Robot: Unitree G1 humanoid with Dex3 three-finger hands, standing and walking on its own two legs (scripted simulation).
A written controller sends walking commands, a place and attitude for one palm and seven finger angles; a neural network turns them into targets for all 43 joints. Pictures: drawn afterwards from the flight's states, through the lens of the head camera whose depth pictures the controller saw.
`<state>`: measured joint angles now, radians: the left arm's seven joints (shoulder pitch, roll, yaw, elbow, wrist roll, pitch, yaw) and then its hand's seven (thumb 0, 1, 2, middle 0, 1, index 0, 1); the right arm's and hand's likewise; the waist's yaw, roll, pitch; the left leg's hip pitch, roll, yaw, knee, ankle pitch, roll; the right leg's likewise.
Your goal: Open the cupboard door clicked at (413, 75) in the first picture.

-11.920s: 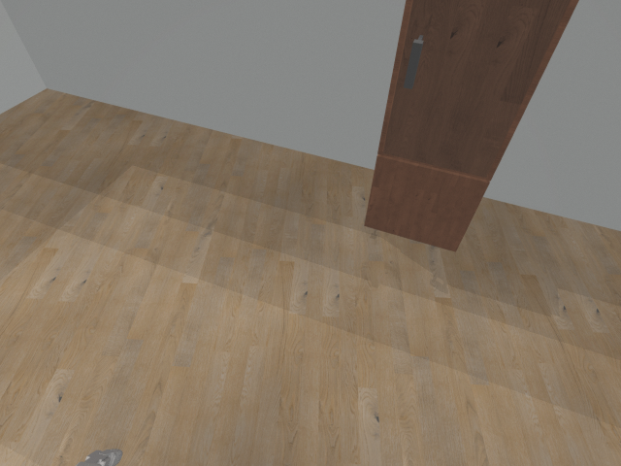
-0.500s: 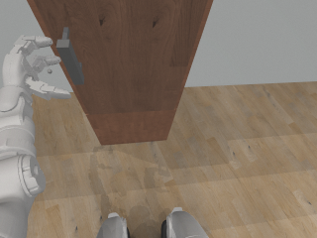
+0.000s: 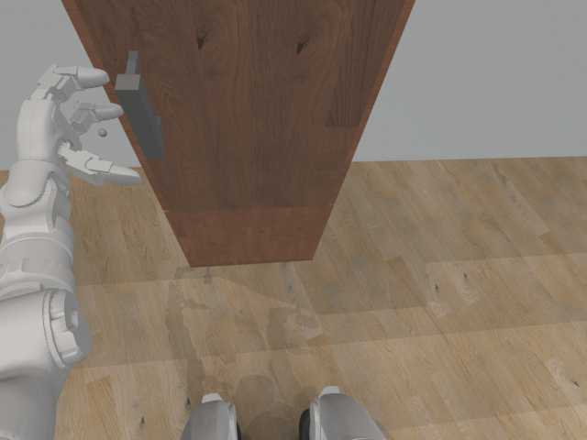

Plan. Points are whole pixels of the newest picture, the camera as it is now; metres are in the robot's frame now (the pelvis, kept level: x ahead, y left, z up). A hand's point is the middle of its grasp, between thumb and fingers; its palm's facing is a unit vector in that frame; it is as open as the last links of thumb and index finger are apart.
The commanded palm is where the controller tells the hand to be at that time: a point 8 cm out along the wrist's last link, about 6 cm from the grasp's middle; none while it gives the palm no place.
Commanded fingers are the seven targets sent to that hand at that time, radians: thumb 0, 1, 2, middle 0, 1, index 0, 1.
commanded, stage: move the hooked fingers beside the handle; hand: left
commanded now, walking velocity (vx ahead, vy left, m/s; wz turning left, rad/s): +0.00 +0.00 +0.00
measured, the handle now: (144, 107) +0.54 +0.17 +0.07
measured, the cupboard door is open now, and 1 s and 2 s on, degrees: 0 0 1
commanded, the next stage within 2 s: slide the fingers in behind the handle in 0.32 s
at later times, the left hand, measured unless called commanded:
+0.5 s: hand (108, 132) +0.50 +0.21 +0.08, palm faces +0.01 -1.00 -0.02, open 14.0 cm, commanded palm +0.47 +0.25 +0.07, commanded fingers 0.00 -0.50 0.30 -0.30 -1.20 -0.30 -1.20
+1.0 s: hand (142, 132) +0.50 +0.17 +0.08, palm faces +0.02 -1.00 -0.02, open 14.0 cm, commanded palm +0.47 +0.22 +0.07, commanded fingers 0.00 -0.50 0.30 -0.30 -1.20 -0.30 -1.20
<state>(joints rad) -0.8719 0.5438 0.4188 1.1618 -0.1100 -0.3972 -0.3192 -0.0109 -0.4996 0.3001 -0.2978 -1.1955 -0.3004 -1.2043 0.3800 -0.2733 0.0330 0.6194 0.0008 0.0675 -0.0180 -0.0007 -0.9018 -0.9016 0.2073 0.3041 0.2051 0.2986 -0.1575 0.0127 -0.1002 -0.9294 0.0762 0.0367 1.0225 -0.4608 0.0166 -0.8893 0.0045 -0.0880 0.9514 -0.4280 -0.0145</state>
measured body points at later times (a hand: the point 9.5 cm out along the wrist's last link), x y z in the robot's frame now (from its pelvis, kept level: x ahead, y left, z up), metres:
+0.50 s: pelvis +0.00 +0.00 +0.00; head +0.13 +0.02 +0.43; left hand +0.49 +0.26 +0.08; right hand +0.01 -0.26 -0.11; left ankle +0.01 +0.11 -0.67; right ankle +0.01 -0.12 -0.67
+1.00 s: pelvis +0.00 +0.00 +0.00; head +0.12 +0.01 +0.43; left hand +0.49 +0.22 +0.08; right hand +0.01 -0.27 -0.11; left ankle +0.01 +0.11 -0.67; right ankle +0.01 -0.12 -0.67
